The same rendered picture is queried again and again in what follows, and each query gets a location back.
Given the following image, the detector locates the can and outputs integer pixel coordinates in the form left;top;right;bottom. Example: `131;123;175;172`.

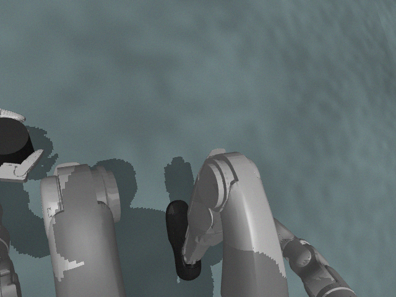
0;118;34;167

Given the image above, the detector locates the right robot foot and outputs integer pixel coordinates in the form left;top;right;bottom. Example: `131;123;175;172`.
166;200;201;281

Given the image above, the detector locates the left robot arm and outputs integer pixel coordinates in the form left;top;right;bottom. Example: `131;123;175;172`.
0;204;22;297

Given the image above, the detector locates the right robot hand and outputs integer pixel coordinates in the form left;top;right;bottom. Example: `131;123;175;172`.
273;218;297;257

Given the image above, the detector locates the right robot arm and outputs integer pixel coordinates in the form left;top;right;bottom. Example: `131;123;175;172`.
283;238;357;297

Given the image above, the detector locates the left robot hand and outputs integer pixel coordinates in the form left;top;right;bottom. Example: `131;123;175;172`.
0;109;45;183

